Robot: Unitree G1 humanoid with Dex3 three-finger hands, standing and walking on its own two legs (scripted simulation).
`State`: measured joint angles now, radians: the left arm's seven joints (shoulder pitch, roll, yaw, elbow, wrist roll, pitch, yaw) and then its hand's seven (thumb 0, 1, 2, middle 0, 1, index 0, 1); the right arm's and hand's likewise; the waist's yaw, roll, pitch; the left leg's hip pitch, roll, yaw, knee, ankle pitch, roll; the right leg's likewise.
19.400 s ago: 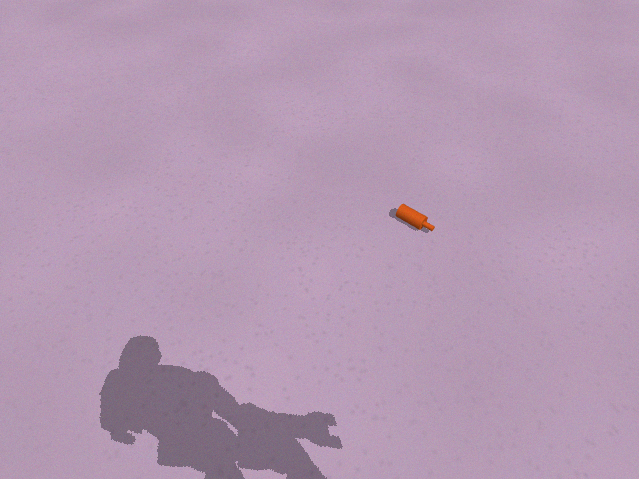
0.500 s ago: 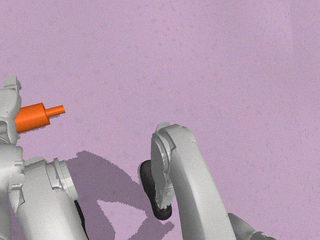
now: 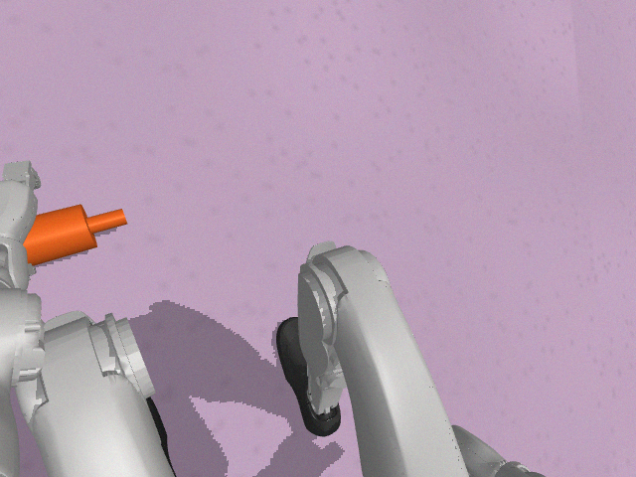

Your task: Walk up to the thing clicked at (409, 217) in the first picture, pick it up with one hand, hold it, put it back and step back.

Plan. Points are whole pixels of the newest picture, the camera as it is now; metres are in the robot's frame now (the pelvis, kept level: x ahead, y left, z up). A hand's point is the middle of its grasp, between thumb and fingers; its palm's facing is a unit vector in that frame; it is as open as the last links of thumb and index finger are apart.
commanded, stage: close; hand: left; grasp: from above
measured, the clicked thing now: (59, 233) +0.43 +0.23 -0.28
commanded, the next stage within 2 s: settle in 0.80 s
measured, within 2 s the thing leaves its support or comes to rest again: neither
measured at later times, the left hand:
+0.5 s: hand (12, 238) +0.42 +0.27 -0.24, palm faces -0.47 -0.09 -0.88, open 10.7 cm
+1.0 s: hand (8, 239) +0.42 +0.27 -0.24, palm faces -0.46 -0.09 -0.89, open 9.6 cm
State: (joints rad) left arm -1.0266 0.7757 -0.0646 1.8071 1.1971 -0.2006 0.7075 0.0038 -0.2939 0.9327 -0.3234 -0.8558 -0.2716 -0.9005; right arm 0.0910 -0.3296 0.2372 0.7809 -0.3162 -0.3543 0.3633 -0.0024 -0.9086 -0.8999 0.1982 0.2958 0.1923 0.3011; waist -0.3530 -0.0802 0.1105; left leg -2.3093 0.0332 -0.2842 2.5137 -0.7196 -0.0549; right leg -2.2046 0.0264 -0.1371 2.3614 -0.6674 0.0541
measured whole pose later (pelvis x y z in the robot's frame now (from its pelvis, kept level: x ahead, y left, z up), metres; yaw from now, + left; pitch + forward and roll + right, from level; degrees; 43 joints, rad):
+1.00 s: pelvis +0.00 +0.00 +0.00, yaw +0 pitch +28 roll -12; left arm -1.01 0.77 -0.07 1.78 1.19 -0.19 0.71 0.01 0.11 0.60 -0.65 -0.61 -0.61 -0.62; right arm 0.09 -0.33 0.23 0.78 -0.31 -0.36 0.36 0.00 -0.91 -0.90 0.20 0.30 0.19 0.30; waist -0.35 -0.08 0.11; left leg -2.31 0.03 -0.29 2.51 -0.72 -0.06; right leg -2.20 0.03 -0.14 2.35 -0.66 0.06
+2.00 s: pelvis -0.01 -0.01 +0.03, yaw +7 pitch +33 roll -5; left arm -0.92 0.54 -0.04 1.37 1.21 -0.12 0.38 0.00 0.57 0.36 -0.91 -0.57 -0.96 -0.51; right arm 0.16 -0.30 0.00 0.77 -0.13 -0.06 0.14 0.00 -0.92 -0.90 0.20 0.30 0.19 0.30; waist -0.19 0.02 -0.10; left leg -2.27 0.03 -0.14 2.35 -0.65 -0.04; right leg -2.21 0.00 -0.03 2.29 -0.65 0.03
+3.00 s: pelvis -0.01 +0.00 +0.19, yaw +9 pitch +30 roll -5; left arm -0.73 0.51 -0.14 1.02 1.08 -0.02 0.16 0.00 -0.26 0.83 -0.28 -0.93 -0.29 -0.91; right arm 0.19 -0.26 -0.01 0.70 -0.01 0.05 0.00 0.00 -0.91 -0.90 0.20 0.30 0.20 0.30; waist -0.13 0.04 -0.19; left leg -1.78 0.04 -0.08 1.86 -0.61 -0.01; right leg -1.72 -0.03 -0.02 1.80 -0.60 0.04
